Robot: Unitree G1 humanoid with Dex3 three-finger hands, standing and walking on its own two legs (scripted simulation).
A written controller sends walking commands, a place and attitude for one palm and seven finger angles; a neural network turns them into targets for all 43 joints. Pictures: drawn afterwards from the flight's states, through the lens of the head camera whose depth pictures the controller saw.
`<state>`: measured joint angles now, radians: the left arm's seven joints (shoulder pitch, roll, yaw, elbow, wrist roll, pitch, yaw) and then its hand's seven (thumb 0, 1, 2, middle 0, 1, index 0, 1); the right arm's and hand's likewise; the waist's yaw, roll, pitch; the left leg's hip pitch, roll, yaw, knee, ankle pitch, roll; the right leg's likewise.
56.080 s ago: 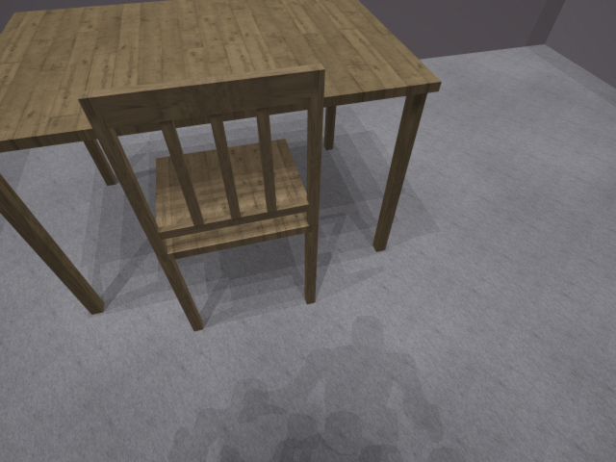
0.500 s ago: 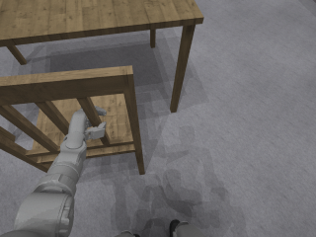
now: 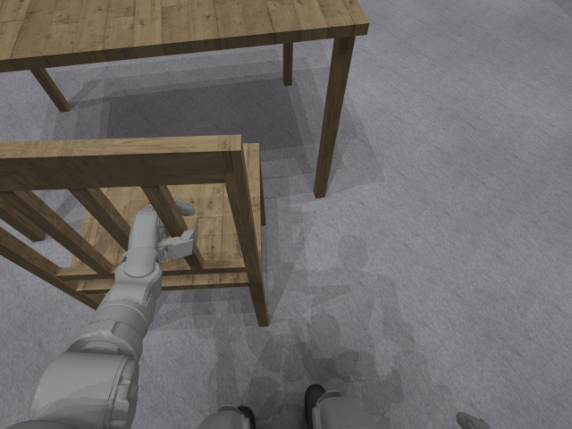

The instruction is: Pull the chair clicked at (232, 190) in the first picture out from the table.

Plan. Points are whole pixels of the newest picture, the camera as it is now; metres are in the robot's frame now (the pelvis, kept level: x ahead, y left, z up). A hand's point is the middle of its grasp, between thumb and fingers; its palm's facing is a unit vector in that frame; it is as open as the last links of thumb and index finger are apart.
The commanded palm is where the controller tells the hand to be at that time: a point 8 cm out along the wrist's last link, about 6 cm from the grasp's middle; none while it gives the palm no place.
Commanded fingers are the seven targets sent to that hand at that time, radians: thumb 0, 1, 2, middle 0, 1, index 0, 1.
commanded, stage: step backward, pulling the chair out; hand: left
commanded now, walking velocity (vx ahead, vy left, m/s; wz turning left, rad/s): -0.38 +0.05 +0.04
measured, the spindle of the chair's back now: (123, 233) +0.43 +0.26 -0.07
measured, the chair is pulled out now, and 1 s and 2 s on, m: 0.29 0.31 0.31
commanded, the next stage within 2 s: none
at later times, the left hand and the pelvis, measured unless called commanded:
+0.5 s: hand (184, 252) +0.38 +0.15 -0.05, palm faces +0.02 -0.96 -0.27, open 6.0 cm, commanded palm +0.38 +0.20 -0.04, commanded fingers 0.00 0.90 0.90 -0.50 -1.45 -0.50 -1.45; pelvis -0.01 +0.00 -0.01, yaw +0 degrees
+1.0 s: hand (184, 252) +0.38 +0.15 -0.05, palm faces +0.03 -0.96 -0.28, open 6.0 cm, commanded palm +0.38 +0.20 -0.04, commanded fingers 0.00 0.90 0.90 -0.50 -1.45 -0.50 -1.45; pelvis -0.02 +0.00 -0.01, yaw +1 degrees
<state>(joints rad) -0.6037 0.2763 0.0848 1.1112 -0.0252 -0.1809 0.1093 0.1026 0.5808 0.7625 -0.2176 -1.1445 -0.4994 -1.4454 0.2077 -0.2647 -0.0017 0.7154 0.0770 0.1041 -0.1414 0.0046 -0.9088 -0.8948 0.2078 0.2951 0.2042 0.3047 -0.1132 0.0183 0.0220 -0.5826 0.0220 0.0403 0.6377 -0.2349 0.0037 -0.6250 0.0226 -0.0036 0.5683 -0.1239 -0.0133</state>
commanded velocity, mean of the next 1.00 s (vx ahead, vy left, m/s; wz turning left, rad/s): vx -0.38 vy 0.01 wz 0.02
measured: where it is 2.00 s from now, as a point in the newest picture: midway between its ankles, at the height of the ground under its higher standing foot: outside the picture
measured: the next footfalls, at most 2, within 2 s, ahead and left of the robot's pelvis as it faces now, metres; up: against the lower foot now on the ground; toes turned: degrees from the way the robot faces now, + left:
none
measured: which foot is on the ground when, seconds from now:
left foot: down 0.00-1.00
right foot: down 0.00-1.00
